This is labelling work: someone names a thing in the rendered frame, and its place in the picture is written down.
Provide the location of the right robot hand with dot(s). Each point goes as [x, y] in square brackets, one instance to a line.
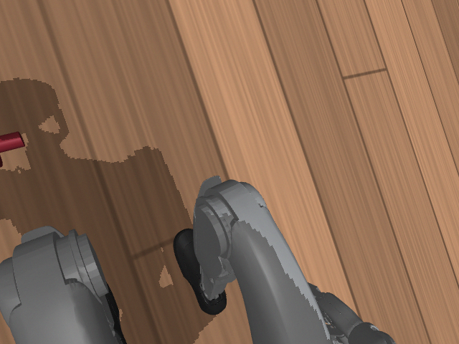
[341, 318]

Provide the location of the left robot foot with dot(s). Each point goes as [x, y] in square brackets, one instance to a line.
[115, 313]

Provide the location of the right robot foot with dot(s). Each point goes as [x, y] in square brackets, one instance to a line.
[190, 268]

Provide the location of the bottle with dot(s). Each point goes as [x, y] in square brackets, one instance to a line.
[9, 142]

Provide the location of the right robot arm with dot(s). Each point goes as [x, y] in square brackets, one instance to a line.
[367, 333]

